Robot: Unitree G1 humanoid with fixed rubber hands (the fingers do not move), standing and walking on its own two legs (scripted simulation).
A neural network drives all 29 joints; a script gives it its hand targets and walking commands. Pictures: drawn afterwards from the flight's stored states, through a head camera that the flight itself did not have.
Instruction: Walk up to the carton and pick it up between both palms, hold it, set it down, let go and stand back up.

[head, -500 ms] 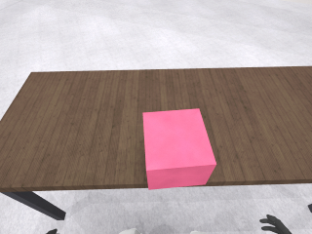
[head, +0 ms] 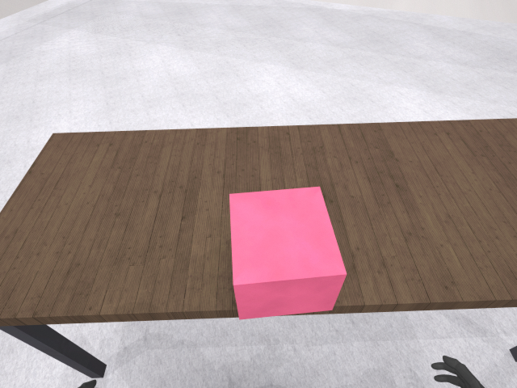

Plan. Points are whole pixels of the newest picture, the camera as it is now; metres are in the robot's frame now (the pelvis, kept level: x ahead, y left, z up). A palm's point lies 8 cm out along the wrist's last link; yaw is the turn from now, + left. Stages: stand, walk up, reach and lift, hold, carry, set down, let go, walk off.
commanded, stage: walk up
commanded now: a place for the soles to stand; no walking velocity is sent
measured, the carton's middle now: (280, 251) +0.37 -0.01 -0.04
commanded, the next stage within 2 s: reach and lift in 0.28 s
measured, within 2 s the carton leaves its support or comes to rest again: neither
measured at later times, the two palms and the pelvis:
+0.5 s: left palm out of the picture +0.13 +0.27 -0.08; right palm out of the picture +0.13 -0.29 -0.09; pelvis +0.00 -0.01 +0.00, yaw +0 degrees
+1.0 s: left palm (128, 369) +0.17 +0.22 -0.03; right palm (486, 387) +0.16 -0.30 -0.05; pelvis +0.00 -0.04 +0.03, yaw +0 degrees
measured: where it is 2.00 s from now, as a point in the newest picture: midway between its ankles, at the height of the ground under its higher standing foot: outside the picture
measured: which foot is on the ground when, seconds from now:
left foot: down 0.00-1.00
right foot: down 0.00-1.00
